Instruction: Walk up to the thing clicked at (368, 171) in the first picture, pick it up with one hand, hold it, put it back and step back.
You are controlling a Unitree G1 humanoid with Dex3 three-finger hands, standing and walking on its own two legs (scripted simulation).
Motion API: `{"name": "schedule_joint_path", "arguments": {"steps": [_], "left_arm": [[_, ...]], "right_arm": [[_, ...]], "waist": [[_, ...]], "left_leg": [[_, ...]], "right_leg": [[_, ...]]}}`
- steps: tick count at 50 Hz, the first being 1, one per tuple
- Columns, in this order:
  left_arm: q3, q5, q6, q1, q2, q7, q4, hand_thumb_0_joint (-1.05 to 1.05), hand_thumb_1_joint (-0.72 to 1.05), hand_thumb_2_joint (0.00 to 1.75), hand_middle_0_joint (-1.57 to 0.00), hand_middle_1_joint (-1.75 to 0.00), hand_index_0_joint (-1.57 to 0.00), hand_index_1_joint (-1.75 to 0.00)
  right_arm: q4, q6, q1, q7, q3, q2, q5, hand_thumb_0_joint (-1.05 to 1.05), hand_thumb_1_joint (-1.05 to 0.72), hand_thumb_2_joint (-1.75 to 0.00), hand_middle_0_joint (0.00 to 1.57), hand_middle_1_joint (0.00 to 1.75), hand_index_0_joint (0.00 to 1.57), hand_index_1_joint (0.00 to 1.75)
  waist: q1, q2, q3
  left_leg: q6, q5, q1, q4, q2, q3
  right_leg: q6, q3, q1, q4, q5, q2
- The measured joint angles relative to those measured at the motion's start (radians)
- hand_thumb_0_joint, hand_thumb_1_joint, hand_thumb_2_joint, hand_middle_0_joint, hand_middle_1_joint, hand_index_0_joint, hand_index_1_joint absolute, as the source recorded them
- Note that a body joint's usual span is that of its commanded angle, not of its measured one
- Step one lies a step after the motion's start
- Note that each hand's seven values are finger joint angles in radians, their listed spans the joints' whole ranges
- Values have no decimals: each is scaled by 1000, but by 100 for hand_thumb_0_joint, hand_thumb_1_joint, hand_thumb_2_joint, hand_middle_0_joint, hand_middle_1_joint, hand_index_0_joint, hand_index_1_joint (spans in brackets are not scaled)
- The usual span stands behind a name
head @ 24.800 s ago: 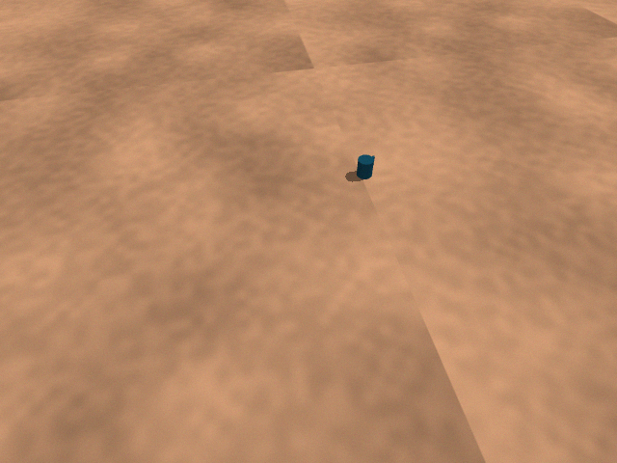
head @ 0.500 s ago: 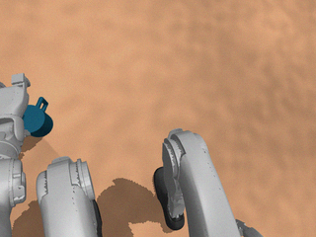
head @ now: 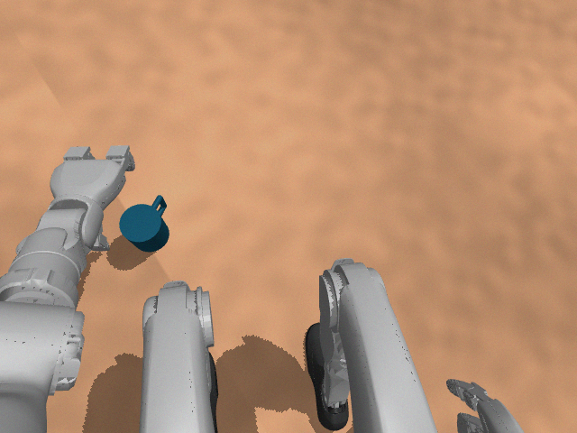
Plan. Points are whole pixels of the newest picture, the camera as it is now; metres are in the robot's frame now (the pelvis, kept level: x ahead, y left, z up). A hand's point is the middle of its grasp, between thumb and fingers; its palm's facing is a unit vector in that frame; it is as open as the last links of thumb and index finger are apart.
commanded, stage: withdraw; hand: left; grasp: from above
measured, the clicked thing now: (150, 222) +0.49 +0.22 -0.35
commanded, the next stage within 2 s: home in 0.20 s
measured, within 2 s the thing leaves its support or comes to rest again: neither
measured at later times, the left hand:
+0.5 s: hand (94, 188) +0.50 +0.27 -0.17, palm faces -0.37 -0.03 -0.93, open 13.4 cm
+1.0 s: hand (45, 273) +0.33 +0.23 +0.04, palm faces -0.25 -0.70 -0.67, open 7.6 cm
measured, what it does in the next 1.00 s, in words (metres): rises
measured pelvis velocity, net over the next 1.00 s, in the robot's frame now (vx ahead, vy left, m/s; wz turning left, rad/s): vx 0.02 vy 0.00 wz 0.04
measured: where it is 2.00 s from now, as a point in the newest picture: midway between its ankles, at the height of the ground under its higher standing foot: (267, 410)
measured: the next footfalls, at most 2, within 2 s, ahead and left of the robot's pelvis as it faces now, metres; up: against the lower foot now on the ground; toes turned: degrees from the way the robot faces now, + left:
none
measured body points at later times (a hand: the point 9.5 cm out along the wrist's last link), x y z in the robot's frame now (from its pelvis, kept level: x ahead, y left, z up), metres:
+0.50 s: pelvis +0.01 +0.01 -0.04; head +0.24 +0.03 +0.35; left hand +0.51 +0.27 -0.11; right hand +0.01 -0.25 -0.16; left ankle +0.09 +0.13 -0.36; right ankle +0.11 -0.13 -0.36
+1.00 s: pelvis +0.02 +0.00 +0.14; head +0.16 +0.03 +0.57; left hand +0.34 +0.26 +0.08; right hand +0.23 -0.25 +0.04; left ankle +0.09 +0.13 -0.36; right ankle +0.11 -0.13 -0.36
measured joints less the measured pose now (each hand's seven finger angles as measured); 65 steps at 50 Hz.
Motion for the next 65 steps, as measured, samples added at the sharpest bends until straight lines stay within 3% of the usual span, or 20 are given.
{"name": "schedule_joint_path", "arguments": {"steps": [7,12,17,22,28,33,37,42,47,59,65], "left_arm": [[24,98,-19,-102,21,141,206,1,-54,103,-11,-102,-10,-103],[94,131,-3,-163,73,213,282,1,-54,103,-11,-103,-10,-103],[157,105,34,-129,109,216,198,1,-52,101,-12,-102,-11,-102],[157,36,69,-66,101,140,59,1,-45,96,-16,-95,-16,-95],[133,-100,97,53,49,11,-131,1,-23,88,-21,-72,-19,-72],[112,-263,128,234,-22,-91,-369,1,7,83,-21,-51,-20,-52],[95,-380,157,367,-77,-131,-526,1,35,83,-21,-40,-20,-40],[79,-503,214,507,-131,-153,-658,1,65,87,-21,-34,-21,-34],[66,-644,280,645,-176,-163,-795,1,80,89,-21,-31,-21,-31],[56,-979,447,953,-265,-164,-1076,1,89,90,-21,-30,-21,-30],[69,-1107,512,1088,-299,-159,-1185,2,90,90,-21,-30,-21,-30]], "right_arm": [[23,-38,-10,-5,24,9,-39,0,-92,-90,20,30,20,30],[39,-64,-2,6,50,29,-72,0,-92,-90,20,30,20,30],[56,-61,32,19,52,55,-81,0,-91,-90,20,30,21,30],[65,-41,70,29,32,80,-54,1,-90,-90,20,30,21,30],[33,-1,90,27,3,82,-4,1,-89,-90,21,30,21,30],[-20,28,82,10,-23,60,40,1,-90,-90,21,30,21,30],[-47,36,45,-14,-41,42,65,1,-90,-90,21,30,21,30],[-77,27,-18,-45,-55,29,85,1,-90,-90,20,30,21,30],[-107,-1,-75,-82,-49,39,99,1,-90,-90,20,30,20,30],[-155,-68,-73,-166,20,113,116,1,-90,-90,20,30,21,30],[-161,-98,7,-212,42,129,115,1,-90,-90,21,30,21,30]], "waist": [[-61,-21,24],[-103,-22,67],[-110,3,82],[-75,33,65],[-17,63,19],[30,65,-27],[63,48,-50],[92,29,-67],[113,20,-69],[121,21,-55],[116,27,-42]], "left_leg": [[0,14,-83,75,-10,-2],[1,19,-150,140,-15,-11],[4,8,-192,180,-14,-14],[10,-17,-172,166,-7,-4],[17,-36,-78,76,0,4],[17,-35,38,-44,5,9],[15,-21,146,-148,7,14],[10,0,278,-265,8,20],[7,18,412,-373,10,24],[-1,60,765,-652,20,34],[-2,91,961,-815,26,34]], "right_leg": [[3,4,-78,73,10,-2],[10,2,-139,131,16,0],[17,3,-178,165,8,5],[23,11,-163,153,-12,8],[27,10,-70,63,-30,5],[22,5,46,-55,-29,2],[16,2,152,-155,-17,-1],[9,-1,280,-264,-1,-6],[6,-2,410,-365,14,-7],[-3,-8,757,-635,53,-2],[-6,-17,956,-802,84,2]]}}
